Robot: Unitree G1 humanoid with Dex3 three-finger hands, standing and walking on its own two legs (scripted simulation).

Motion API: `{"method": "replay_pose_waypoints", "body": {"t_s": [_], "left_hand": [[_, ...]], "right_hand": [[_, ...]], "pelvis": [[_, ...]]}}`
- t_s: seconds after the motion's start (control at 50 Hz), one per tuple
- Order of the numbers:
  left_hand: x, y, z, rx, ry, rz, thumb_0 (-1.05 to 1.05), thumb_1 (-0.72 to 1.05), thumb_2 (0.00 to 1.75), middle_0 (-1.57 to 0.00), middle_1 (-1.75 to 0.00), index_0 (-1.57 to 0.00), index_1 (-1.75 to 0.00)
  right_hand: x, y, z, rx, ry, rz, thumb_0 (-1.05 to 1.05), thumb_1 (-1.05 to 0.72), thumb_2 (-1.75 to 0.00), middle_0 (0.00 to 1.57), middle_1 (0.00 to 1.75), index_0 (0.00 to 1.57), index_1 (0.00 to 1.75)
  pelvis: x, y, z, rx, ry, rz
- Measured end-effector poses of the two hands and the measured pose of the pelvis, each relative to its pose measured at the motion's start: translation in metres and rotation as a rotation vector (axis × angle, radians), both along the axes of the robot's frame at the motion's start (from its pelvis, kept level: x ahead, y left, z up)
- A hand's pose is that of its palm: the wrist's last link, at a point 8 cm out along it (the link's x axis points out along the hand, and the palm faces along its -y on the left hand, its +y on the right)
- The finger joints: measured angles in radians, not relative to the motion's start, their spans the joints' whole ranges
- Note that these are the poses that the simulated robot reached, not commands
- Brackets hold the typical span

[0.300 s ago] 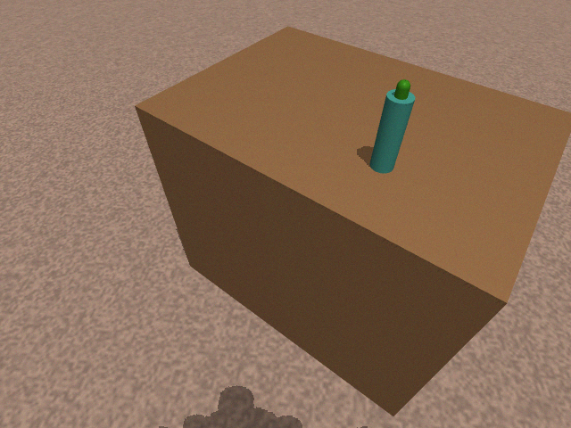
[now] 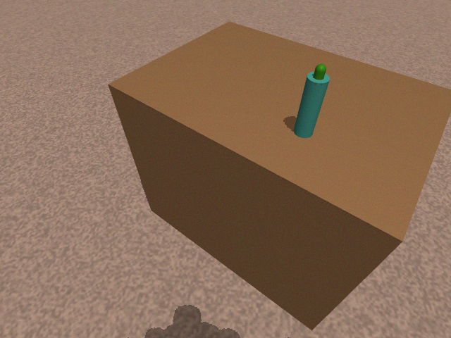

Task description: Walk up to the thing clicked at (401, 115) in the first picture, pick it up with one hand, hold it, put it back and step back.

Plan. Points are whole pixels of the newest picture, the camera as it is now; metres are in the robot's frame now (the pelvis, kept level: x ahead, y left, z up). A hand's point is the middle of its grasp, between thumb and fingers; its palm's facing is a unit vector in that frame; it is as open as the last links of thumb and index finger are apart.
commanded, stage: stand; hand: left
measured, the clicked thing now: (311, 101) +0.65 -0.19 +0.07
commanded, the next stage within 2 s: walk up in 0.82 s
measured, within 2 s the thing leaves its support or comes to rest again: neither
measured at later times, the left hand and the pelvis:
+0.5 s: hand out of the picture +0.07 +0.25 -0.16, palm faces -0.02 -0.94 -0.33, open 7.3 cm; pelvis +0.00 +0.00 +0.00, yaw +0 degrees
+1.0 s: hand out of the picture +0.09 +0.25 -0.15, palm faces -0.17 -0.92 -0.34, open 7.3 cm; pelvis +0.01 -0.02 -0.01, yaw -8 degrees
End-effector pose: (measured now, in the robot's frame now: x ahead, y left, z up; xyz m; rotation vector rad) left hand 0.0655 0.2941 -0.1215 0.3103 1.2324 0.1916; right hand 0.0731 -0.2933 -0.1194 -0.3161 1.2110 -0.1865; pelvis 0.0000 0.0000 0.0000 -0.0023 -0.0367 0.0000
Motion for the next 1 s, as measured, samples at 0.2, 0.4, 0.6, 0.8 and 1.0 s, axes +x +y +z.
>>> {"method": "replay_pose_waypoints", "body": {"t_s": [0.2, 0.4, 0.6, 0.8, 1.0], "left_hand": [[0.002, 0.000, 0.001, 0.001, -0.008, -0.002, 0.01, 0.91, 0.89, -0.20, -0.30, -0.21, -0.30], [0.002, 0.000, 0.001, 0.000, -0.009, -0.004, 0.01, 0.91, 0.89, -0.20, -0.30, -0.21, -0.30], [-0.002, 0.001, 0.000, -0.001, 0.004, -0.001, 0.01, 0.91, 0.89, -0.20, -0.30, -0.21, -0.30], [-0.003, 0.003, 0.000, 0.003, 0.012, 0.000, 0.01, 0.91, 0.89, -0.20, -0.30, -0.21, -0.30], [0.032, 0.000, 0.006, 0.017, 0.063, -0.131, 0.01, 0.91, 0.89, -0.20, -0.30, -0.21, -0.30]], "right_hand": [[0.001, 0.000, 0.001, -0.001, -0.005, 0.001, 0.01, -0.91, -0.89, 0.20, 0.30, 0.20, 0.30], [-0.001, -0.001, 0.001, -0.003, -0.001, -0.004, 0.01, -0.91, -0.89, 0.20, 0.30, 0.20, 0.30], [-0.004, -0.001, 0.001, -0.005, 0.010, -0.005, 0.01, -0.91, -0.89, 0.20, 0.30, 0.20, 0.30], [-0.004, 0.000, 0.000, -0.003, 0.018, -0.004, 0.01, -0.91, -0.89, 0.20, 0.30, 0.20, 0.30], [-0.023, -0.047, 0.009, -0.057, -0.125, -0.143, 0.01, -0.90, -0.89, 0.21, 0.30, 0.20, 0.30]], "pelvis": [[0.000, 0.000, 0.000, 0.000, 0.001, 0.001], [0.000, 0.001, 0.000, 0.000, -0.001, 0.002], [0.001, 0.002, 0.001, 0.001, 0.001, 0.000], [0.002, 0.002, 0.001, 0.001, 0.003, 0.001], [0.014, -0.017, -0.008, 0.024, -0.004, -0.145]]}}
